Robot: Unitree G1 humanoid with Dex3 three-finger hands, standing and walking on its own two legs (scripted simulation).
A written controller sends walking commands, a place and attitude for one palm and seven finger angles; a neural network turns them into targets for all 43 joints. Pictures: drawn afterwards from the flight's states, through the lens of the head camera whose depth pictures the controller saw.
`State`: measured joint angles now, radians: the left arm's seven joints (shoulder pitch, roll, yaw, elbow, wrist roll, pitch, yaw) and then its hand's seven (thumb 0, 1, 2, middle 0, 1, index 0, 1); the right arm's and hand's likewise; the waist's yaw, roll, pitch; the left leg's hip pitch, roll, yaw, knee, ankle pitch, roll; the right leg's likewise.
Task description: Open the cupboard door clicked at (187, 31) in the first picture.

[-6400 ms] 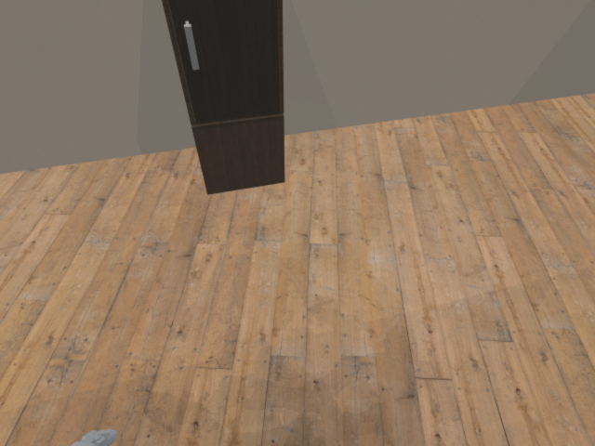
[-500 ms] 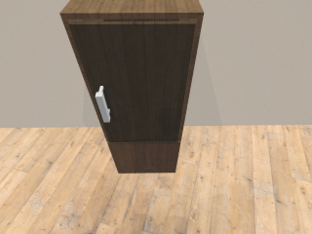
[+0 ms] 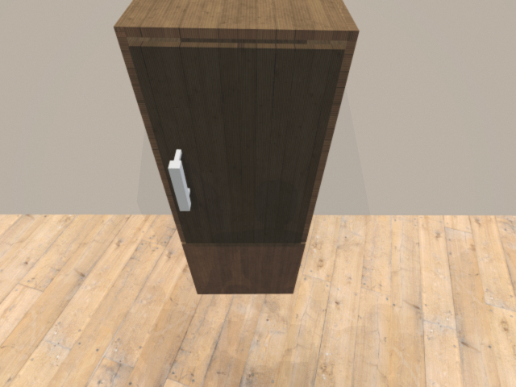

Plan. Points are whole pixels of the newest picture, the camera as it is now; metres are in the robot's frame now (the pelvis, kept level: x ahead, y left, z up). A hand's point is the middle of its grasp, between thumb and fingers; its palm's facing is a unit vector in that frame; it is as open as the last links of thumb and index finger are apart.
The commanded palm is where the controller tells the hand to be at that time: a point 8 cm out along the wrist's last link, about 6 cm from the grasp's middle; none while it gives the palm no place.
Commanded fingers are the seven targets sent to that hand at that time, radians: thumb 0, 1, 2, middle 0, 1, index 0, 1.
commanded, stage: raise the hand with hooked fingers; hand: left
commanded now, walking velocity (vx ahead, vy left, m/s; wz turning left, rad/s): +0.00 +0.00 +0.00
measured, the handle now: (181, 180) +0.53 +0.20 -0.04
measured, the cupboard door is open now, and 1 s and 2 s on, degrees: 0 0 0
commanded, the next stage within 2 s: none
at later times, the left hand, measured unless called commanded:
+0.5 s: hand out of the picture +0.13 +0.19 -0.07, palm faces +0.13 -0.99 -0.03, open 8.8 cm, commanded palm +0.12 +0.25 -0.05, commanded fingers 0.00 0.34 0.66 -0.24 -0.66 -0.24 -0.66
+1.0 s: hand (114, 347) +0.19 +0.24 -0.05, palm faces +0.06 -1.00 -0.05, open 11.8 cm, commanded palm +0.16 +0.29 -0.04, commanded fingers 0.00 -0.24 0.41 -0.28 -1.03 -0.28 -1.03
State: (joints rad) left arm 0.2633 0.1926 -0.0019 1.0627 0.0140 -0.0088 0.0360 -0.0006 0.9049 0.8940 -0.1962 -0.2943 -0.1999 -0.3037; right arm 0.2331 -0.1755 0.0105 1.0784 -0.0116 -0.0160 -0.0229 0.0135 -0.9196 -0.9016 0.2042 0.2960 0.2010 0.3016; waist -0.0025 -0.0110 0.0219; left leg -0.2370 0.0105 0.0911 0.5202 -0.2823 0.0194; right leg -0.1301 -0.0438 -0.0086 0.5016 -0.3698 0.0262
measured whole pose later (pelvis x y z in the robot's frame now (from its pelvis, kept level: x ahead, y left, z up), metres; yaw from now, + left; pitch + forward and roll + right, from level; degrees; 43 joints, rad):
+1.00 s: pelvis -0.06 -0.01 -0.09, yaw +1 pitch +16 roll -3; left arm 0.20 0.30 0.34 0.24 -0.35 -0.42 -0.40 0.00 -0.02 0.50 -0.26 -0.89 -0.27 -0.90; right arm 0.29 -0.26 -0.02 0.62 0.03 -0.21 -0.07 0.02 -0.90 -0.90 0.21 0.30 0.20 0.30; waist -0.02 0.03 -0.14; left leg -1.01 0.06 0.01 1.16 -0.45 0.01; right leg -0.88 0.00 -0.06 1.14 -0.56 0.00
